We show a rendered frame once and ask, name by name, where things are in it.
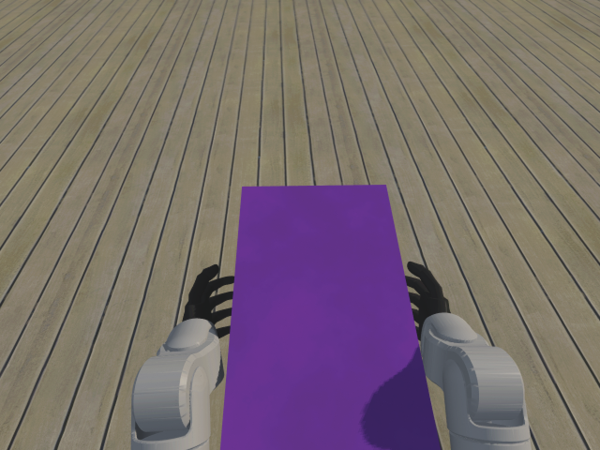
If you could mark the robot left forearm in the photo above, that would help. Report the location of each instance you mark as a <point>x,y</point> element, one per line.
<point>170,402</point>

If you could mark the robot right hand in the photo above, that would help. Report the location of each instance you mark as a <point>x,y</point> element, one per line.
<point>431,300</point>

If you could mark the carton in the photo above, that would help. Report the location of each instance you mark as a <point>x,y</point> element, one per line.
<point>323,350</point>

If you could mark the robot right forearm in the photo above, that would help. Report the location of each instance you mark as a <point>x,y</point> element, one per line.
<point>484,393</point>

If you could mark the robot left hand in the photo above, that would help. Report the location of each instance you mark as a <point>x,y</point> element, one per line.
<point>200,304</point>

